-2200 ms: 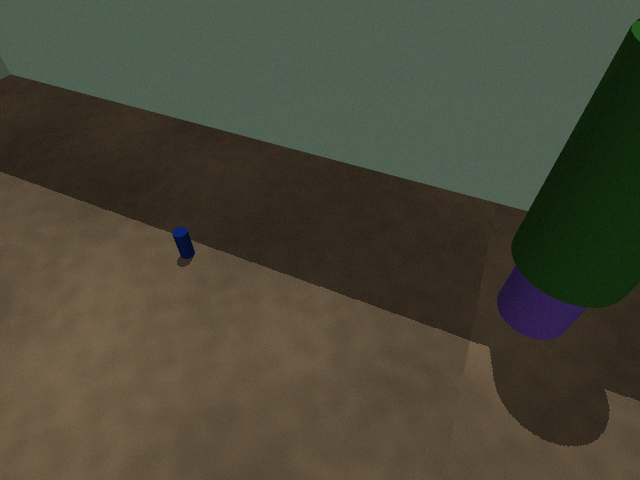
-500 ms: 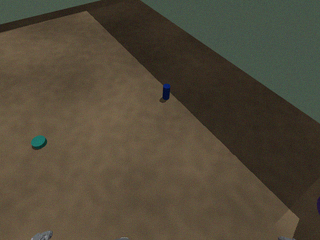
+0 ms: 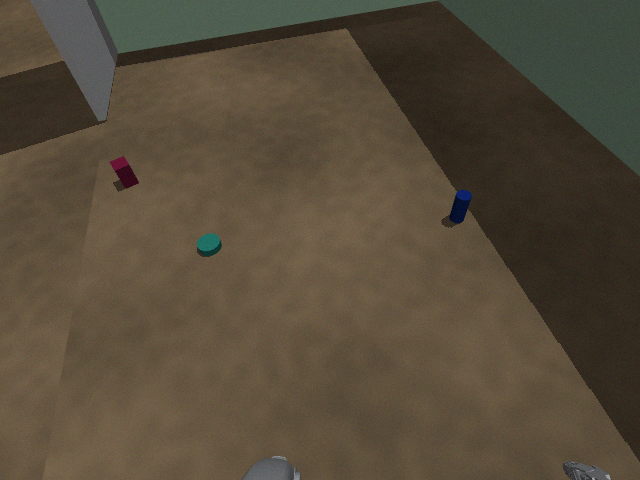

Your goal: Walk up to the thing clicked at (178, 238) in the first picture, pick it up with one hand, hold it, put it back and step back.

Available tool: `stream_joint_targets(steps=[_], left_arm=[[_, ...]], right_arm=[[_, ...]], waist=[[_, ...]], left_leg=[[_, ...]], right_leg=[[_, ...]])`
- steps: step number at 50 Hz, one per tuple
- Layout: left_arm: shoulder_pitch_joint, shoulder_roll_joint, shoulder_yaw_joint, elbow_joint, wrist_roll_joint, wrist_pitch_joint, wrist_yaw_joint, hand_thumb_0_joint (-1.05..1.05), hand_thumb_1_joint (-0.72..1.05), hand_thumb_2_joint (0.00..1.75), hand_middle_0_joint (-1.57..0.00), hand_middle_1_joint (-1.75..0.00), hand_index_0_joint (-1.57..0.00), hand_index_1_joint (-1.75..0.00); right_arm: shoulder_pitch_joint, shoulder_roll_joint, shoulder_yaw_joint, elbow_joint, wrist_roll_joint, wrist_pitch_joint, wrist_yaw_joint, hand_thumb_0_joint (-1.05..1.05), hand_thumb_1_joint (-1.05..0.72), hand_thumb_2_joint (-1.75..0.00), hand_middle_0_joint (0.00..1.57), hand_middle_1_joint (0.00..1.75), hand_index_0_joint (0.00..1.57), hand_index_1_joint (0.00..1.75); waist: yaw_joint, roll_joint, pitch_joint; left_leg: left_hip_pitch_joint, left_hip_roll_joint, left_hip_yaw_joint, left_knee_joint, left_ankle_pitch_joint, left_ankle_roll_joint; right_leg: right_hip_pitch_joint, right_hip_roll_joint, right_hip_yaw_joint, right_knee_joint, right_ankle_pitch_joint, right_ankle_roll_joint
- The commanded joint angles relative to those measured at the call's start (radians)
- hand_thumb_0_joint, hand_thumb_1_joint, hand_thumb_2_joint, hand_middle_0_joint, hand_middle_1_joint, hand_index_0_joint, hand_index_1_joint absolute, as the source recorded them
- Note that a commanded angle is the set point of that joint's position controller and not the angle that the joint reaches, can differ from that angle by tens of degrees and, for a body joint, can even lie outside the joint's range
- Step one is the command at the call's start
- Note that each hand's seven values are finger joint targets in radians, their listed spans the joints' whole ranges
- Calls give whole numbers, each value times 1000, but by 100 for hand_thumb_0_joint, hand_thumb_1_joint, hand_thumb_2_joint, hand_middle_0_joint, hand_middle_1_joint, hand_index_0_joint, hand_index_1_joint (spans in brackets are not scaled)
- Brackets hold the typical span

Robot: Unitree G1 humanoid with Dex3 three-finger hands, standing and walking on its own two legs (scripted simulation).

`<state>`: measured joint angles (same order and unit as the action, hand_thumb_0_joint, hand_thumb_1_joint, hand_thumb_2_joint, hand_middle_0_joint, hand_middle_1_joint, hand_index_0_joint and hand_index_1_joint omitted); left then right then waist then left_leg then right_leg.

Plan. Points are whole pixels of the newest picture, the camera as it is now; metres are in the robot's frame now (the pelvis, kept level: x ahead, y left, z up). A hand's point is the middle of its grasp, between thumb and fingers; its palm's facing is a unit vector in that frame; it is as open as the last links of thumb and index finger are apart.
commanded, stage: walk up
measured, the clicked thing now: (460, 207) +1.19 -0.47 -0.70
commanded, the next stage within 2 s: stand in 1.22 s
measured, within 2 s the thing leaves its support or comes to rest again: neither
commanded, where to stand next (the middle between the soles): +0.09 +0.04 m, yaw +12 degrees
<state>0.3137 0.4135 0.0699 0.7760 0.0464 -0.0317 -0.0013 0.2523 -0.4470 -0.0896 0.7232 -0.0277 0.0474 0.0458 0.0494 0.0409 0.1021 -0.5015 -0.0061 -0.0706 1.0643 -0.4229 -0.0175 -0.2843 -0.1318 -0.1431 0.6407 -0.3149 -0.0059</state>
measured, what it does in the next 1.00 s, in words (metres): steps on the spot, turning left: left foot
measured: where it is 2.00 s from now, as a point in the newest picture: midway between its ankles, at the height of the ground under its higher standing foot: outside the picture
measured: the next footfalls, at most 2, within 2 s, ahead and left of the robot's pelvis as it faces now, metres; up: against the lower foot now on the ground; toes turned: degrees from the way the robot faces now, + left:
left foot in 0.12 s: +0.05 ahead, +0.15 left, +0.00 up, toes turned +12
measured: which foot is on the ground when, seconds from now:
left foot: up 0.00-0.10, down 0.12-1.00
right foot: down 0.00-1.00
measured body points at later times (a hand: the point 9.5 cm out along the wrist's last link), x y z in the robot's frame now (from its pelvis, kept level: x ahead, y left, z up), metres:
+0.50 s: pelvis +0.02 +0.02 -0.01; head +0.04 +0.02 +0.44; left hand +0.02 +0.33 -0.12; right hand +0.17 -0.27 -0.13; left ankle +0.00 +0.14 -0.70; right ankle +0.06 -0.11 -0.73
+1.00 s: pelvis +0.02 +0.02 +0.01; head +0.02 +0.02 +0.46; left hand +0.01 +0.34 -0.12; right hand +0.19 -0.24 -0.12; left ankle +0.01 +0.14 -0.73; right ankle +0.06 -0.11 -0.73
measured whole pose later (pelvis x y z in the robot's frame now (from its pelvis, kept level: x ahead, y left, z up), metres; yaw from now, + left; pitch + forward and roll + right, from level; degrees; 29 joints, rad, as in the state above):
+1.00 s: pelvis +0.02 +0.02 +0.01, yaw +15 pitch -3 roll +0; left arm 0.16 0.39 0.00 1.03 0.00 -0.02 -0.01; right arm 0.12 -0.36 0.00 1.03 -0.01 -0.01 0.02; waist 0.02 0.01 0.06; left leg -0.24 -0.02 -0.05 0.55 -0.27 0.00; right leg -0.21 -0.05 -0.04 0.53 -0.27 0.03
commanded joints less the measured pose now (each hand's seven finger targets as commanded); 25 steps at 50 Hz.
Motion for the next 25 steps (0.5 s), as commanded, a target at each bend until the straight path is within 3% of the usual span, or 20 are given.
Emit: stream_joint_targets(steps=[1,2,4,5,6,7,8,9,10,11,15,16,17,18,19,20,21,22,25], left_arm=[[-17,318,102,-100,2,-34,8,0,90,90,-20,-30,-20,-30],[-19,307,95,-101,-6,-26,3,0,90,90,-20,-30,-20,-30],[-46,303,83,-110,-16,-8,-5,0,90,90,-20,-30,-20,-30],[-34,263,67,-105,-18,2,-5,0,90,90,-20,-30,-20,-30],[12,212,49,-98,-23,11,-5,0,90,90,-20,-30,-20,-30],[12,140,28,-121,-31,17,-8,0,90,90,-20,-30,-20,-30],[-75,223,49,-122,-30,18,11,0,90,90,-20,-30,-20,-30],[-98,261,57,-108,-31,15,16,0,90,90,-20,-30,-20,-30],[-32,240,53,-76,-38,14,12,0,90,90,-20,-30,-20,-30],[12,219,50,-44,-45,9,11,0,90,90,-20,-30,-20,-30],[40,190,53,4,-36,0,6,0,90,90,-20,-30,-20,-30],[49,184,52,11,-33,-3,8,0,90,90,-20,-30,-20,-30],[55,193,53,21,-25,-10,13,0,90,90,-20,-30,-20,-30],[26,266,65,9,-10,-17,15,0,90,90,-20,-30,-20,-30],[-18,329,74,1,-15,-14,10,0,90,90,-20,-30,-20,-30],[-94,344,76,-19,-14,-16,6,0,90,90,-20,-30,-20,-30],[-99,303,68,-22,-16,-18,6,0,90,90,-20,-30,-20,-30],[-91,280,59,-12,-17,-22,9,0,90,90,-20,-30,-20,-30],[-107,274,50,15,-14,-23,9,0,90,90,-20,-30,-20,-30]], right_arm=[[-31,-142,-47,-67,9,-40,-4,0,-90,-90,20,30,20,30],[-17,-135,-45,-47,12,-47,-9,0,-90,-90,20,30,20,30],[50,-137,-49,-8,15,-57,-19,0,-90,-90,20,30,20,30],[96,-151,-55,24,11,-66,-29,0,-90,-90,20,30,20,30],[119,-195,-68,32,4,-74,-38,0,-90,-90,20,30,20,30],[112,-291,-85,7,-10,-80,-47,0,-90,-90,20,30,20,30],[112,-375,-91,-3,0,-80,-49,0,-90,-90,20,30,20,30],[75,-347,-87,4,7,-79,-54,0,-90,-90,20,30,20,30],[20,-279,-61,-2,14,-85,-62,0,-90,-90,20,30,20,30],[-8,-237,-38,-3,10,-88,-69,0,-90,-90,20,30,20,30],[-35,-211,-19,-1,14,-87,-66,0,-90,-90,20,30,20,30],[-55,-208,-14,-4,20,-82,-66,0,-90,-90,20,30,20,30],[-62,-173,-3,-2,31,-76,-65,0,-90,-90,20,30,20,30],[-52,-118,10,-14,43,-72,-66,0,-90,-90,20,30,20,30],[-45,-129,0,-3,42,-65,-77,0,-90,-90,20,30,20,30],[-5,-163,-16,27,32,-62,-84,0,-90,-90,20,30,20,30],[-7,-185,-21,41,31,-63,-79,0,-90,-90,20,30,20,30],[-15,-181,-20,50,32,-66,-72,0,-90,-90,20,30,20,30],[34,-126,-9,87,26,-86,-58,0,-90,-90,20,30,20,30]], waist=[[9,-281,-72],[8,-275,-86],[-35,-231,-123],[-53,-156,-147],[-64,-37,-155],[-66,219,-121],[-109,189,-90],[-90,118,-24],[-43,77,-41],[-22,97,-65],[-15,142,-112],[5,126,-116],[21,82,-118],[12,-96,-119],[2,-213,-115],[-28,-234,-71],[-29,-164,-41],[-24,-135,-27],[-46,-222,-85]], left_leg=[[25,32,56,-255,-49,3],[76,2,97,-304,-42,4],[248,-37,152,-456,101,13],[341,-56,133,-515,101,23],[436,-22,22,-580,42,59],[460,224,-423,-715,-6,162],[270,356,-653,-768,-48,301],[213,342,-592,-751,5,323],[265,273,-425,-656,163,286],[262,222,-342,-591,302,258],[126,176,-233,-495,509,222],[85,156,-205,-451,475,203],[47,124,-188,-392,423,155],[-18,25,-126,-254,313,92],[10,-76,-20,-123,-51,64],[25,-32,-8,-30,-221,45],[0,-16,-27,-9,-212,44],[-9,-4,-18,-40,-174,48],[117,-1,65,-316,-41,49]], right_leg=[[91,-207,184,-194,91,-203],[77,-195,157,-162,114,-193],[-11,-193,107,-70,97,-158],[-69,-169,71,52,24,-128],[-175,-121,33,186,-81,-77],[-391,5,1,395,-278,-6],[-359,32,128,425,-366,-6],[-334,9,170,453,-333,-12],[-316,-6,184,425,-266,-13],[-283,-6,181,376,-233,-13],[-19,66,98,145,-156,-21],[60,86,78,32,-63,-32],[121,80,108,-77,35,-51],[128,-61,325,-181,69,-102],[21,-251,534,-278,-13,-225],[-44,-345,618,-301,-15,-298],[-20,-322,560,-285,39,-293],[5,-263,466,-247,97,-260],[38,-165,272,-124,300,-186]])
